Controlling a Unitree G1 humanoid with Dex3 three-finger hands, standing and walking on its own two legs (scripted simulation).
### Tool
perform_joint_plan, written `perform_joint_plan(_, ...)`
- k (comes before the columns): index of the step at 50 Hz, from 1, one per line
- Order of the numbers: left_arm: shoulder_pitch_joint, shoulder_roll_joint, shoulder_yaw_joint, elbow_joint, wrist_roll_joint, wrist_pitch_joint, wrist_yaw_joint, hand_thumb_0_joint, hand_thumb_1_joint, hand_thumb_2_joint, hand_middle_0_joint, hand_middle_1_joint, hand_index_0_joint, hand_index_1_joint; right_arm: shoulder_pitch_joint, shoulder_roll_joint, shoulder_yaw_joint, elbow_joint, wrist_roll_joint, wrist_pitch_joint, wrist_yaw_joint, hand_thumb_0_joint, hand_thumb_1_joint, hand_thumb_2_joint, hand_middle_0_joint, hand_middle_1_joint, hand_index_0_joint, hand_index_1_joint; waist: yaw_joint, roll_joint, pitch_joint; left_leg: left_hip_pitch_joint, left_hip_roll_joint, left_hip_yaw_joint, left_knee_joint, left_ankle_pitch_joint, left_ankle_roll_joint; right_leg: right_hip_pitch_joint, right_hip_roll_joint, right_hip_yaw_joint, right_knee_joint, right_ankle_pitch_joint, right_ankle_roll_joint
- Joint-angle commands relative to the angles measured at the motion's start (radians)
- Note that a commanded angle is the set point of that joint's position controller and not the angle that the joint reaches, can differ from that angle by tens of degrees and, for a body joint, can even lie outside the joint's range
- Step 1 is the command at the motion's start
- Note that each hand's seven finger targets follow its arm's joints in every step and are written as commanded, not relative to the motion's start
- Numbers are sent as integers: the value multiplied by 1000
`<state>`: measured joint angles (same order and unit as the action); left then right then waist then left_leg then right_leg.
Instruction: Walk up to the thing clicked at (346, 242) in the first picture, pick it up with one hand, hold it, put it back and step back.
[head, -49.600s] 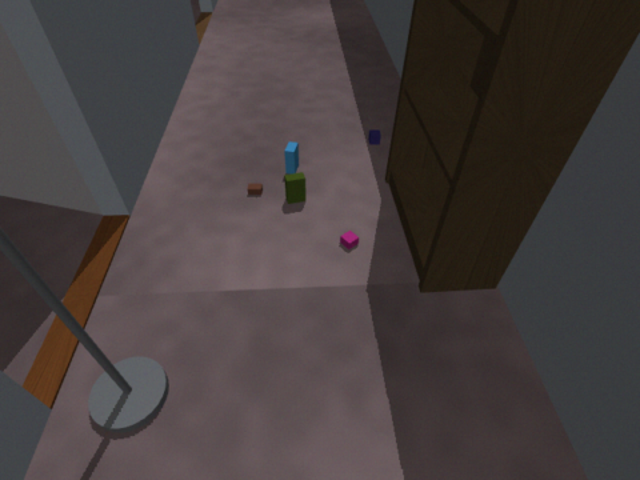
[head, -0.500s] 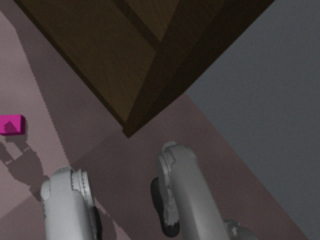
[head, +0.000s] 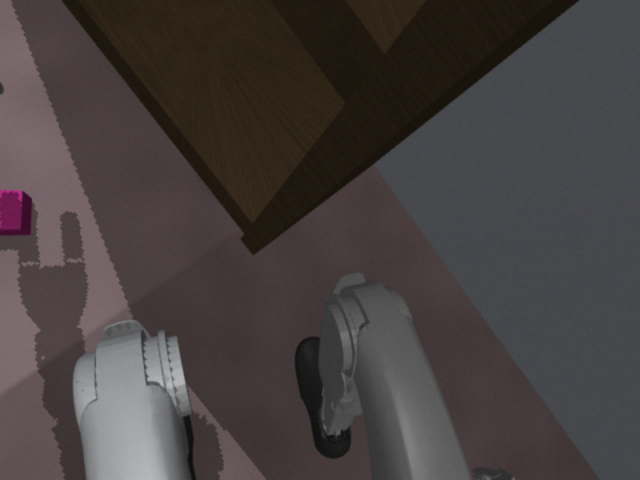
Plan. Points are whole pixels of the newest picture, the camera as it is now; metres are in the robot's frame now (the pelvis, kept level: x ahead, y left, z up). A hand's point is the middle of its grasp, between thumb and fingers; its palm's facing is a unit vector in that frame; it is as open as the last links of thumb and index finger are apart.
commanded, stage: home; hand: left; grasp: from above
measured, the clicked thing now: (2, 213) +0.49 +0.35 -0.33
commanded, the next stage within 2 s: none
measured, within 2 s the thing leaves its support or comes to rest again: neither
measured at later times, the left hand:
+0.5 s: hand out of the picture +0.34 +0.28 +0.07, palm faces -0.18 -0.73 -0.65, open 7.5 cm
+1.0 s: hand out of the picture +0.25 +0.21 +0.27, palm faces +0.21 -0.95 -0.23, open 7.4 cm
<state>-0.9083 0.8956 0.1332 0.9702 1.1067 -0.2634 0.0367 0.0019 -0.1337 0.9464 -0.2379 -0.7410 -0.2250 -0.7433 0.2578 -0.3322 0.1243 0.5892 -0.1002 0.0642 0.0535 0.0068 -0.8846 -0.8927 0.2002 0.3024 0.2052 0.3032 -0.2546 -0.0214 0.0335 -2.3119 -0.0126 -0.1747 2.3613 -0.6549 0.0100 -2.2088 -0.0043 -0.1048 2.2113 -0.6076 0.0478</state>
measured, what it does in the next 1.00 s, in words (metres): rises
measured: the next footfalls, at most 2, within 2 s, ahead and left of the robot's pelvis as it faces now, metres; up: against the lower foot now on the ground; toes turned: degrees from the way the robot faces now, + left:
none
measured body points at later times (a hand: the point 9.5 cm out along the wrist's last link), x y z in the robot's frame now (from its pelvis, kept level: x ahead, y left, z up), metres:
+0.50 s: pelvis +0.02 +0.00 +0.17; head +0.18 +0.05 +0.59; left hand +0.34 +0.32 +0.11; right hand +0.24 -0.22 +0.06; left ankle +0.08 +0.12 -0.31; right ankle +0.12 -0.13 -0.31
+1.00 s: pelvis +0.08 +0.00 +0.34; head +0.14 +0.02 +0.79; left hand +0.24 +0.26 +0.29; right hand +0.27 -0.22 +0.26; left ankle +0.08 +0.12 -0.31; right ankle +0.12 -0.13 -0.31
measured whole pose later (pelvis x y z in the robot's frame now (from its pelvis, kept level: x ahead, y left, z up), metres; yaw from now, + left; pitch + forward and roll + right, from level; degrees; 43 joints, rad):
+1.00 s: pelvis +0.08 +0.00 +0.34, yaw +10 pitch +16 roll -4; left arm 0.32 0.24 0.05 0.04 -0.05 0.42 0.08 0.01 0.90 0.90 -0.21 -0.30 -0.21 -0.29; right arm 0.26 -0.22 0.05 0.54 0.04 -0.14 -0.16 0.02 -0.90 -0.90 0.20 0.30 0.21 0.30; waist -0.07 0.04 -0.18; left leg -0.90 0.04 -0.07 1.15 -0.53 -0.01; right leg -0.85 0.00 -0.06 1.07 -0.49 0.02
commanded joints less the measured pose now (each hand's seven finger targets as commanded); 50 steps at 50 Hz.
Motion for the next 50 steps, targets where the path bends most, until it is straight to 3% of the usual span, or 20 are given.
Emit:
perform_joint_plan(1,-274,305,83,-313,-105,78,45,0,284,988,-245,-568,-228,-583,162,-253,-143,-24,29,15,-7,0,-889,-896,199,299,199,299,86,568,-973,855,16,66,-407,265,0,332,25,-49,-232,165,-93)
perform_joint_plan(2,-216,288,83,-322,-129,97,31,0,326,990,-244,-556,-228,-571,153,-252,-159,-27,39,20,-6,0,-890,-896,200,299,199,299,112,566,-996,881,19,57,-445,247,2,338,27,-45,-240,150,-92)
perform_joint_plan(3,-163,232,63,-347,-171,115,11,0,366,1013,-248,-563,-232,-577,145,-243,-170,-28,48,24,-4,0,-890,-896,200,299,199,299,115,556,-993,888,24,48,-489,222,5,359,28,-39,-255,146,-86)
perform_joint_plan(5,-73,107,-3,-369,-260,157,-37,0,501,1042,-250,-543,-235,-556,133,-212,-174,-25,66,19,-5,0,-891,-897,200,299,199,299,88,446,-939,831,33,48,-534,159,22,417,39,-28,-299,143,-73)
perform_joint_plan(7,42,39,-25,-369,-350,191,-75,0,574,1031,-244,-511,-232,-522,111,-201,-172,-19,78,9,-13,0,-892,-897,200,299,199,299,79,331,-807,759,35,41,-566,107,30,429,38,-29,-341,128,-72)
perform_joint_plan(8,32,4,-48,-454,-389,196,-87,0,629,1008,-237,-475,-226,-484,108,-187,-176,-30,83,2,-18,0,-894,-898,200,299,199,299,78,317,-825,767,37,51,-580,91,34,471,38,-25,-369,131,-70)
perform_joint_plan(9,106,0,-31,-418,-423,211,-94,0,709,1021,-237,-460,-228,-468,94,-187,-179,-39,91,-3,-22,0,-894,-898,200,299,200,299,85,272,-810,772,38,40,-607,66,37,495,36,-23,-390,116,-68)
perform_joint_plan(10,147,-34,-48,-435,-459,220,-104,0,742,1011,-233,-441,-225,-448,81,-185,-182,-35,97,-10,-25,0,-895,-898,200,299,200,299,84,244,-771,779,40,30,-630,56,34,498,33,-23,-406,113,-67)
perform_joint_plan(11,79,-59,-67,-570,-497,212,-108,0,790,932,-212,-361,-208,-368,60,-167,-180,-47,99,-21,-27,0,-898,-899,200,299,200,299,90,262,-792,811,40,36,-647,56,33,525,32,-18,-434,121,-68)
perform_joint_plan(13,162,-100,-62,-531,-552,219,-102,0,886,916,-204,-317,-203,-318,35,-148,-179,-48,110,-43,-34,0,-899,-900,200,300,200,300,89,203,-722,814,38,39,-678,41,35,557,27,-12,-481,112,-66)
perform_joint_plan(17,299,-99,12,-602,-608,242,-52,0,900,902,-200,-301,-200,-301,-16,-131,-184,-79,122,-67,-44,0,-900,-900,200,300,200,300,156,230,-760,928,34,50,-768,75,24,659,19,7,-541,123,-70)
perform_joint_plan(19,336,-167,-8,-647,-641,264,-34,0,900,901,-200,-300,-200,-300,-34,-118,-186,-99,128,-77,-48,0,-900,-900,200,300,200,300,151,228,-759,976,33,56,-811,85,19,705,18,13,-584,130,-70)
perform_joint_plan(24,528,-265,-20,-740,-754,346,-11,0,904,915,-203,-309,-203,-310,-74,-91,-193,-127,140,-111,-66,0,-899,-900,200,300,200,300,162,181,-725,1062,24,87,-909,100,19,866,15,38,-734,125,-67)
perform_joint_plan(29,665,-316,-8,-874,-878,430,10,0,899,901,-200,-299,-200,-300,-112,-69,-183,-151,151,-143,-96,0,-899,-900,200,300,200,300,173,168,-688,1173,24,80,-1030,66,15,1014,18,54,-865,101,-63)
perform_joint_plan(31,724,-351,-17,-894,-930,454,18,0,899,900,-200,-298,-200,-298,-112,-60,-179,-148,153,-157,-112,0,-899,-900,200,300,200,300,159,143,-646,1216,23,79,-1070,76,14,1060,21,60,-924,108,-61)
perform_joint_plan(36,884,-414,-17,-950,-1029,513,42,0,900,899,-200,-298,-200,-298,-88,-36,-160,-149,152,-192,-147,0,-899,-900,200,300,200,300,167,119,-571,1336,22,96,-1172,186,12,1219,21,70,-1055,190,-60)
perform_joint_plan(42,1037,-500,-23,-1035,-1116,586,54,0,900,899,-200,-298,-200,-298,-50,-18,-137,-157,148,-232,-195,0,-899,-900,200,300,200,300,172,127,-483,1499,23,105,-1302,302,5,1381,22,65,-1199,283,-59)
perform_joint_plan(43,1070,-491,0,-1051,-1128,597,57,0,899,899,-200,-298,-200,-298,-44,-19,-135,-165,147,-237,-201,0,-899,-900,200,300,200,300,183,117,-478,1529,22,106,-1328,302,5,1418,24,64,-1225,285,-57)
perform_joint_plan(45,1122,-527,-24,-1102,-1147,617,53,0,900,899,-200,-298,-200,-298,-35,-9,-128,-174,142,-250,-213,0,-899,-900,200,300,200,300,179,123,-450,1565,18,120,-1360,339,6,1477,24,60,-1274,320,-55)
perform_joint_plan(50,1278,-560,-20,-1200,-1172,656,45,0,900,900,-200,-299,-200,-299,-19,1,-128,-198,134,-276,-237,0,-900,-900,200,300,200,300,197,121,-394,1654,17,127,-1446,410,0,1571,31,44,-1349,369,-58)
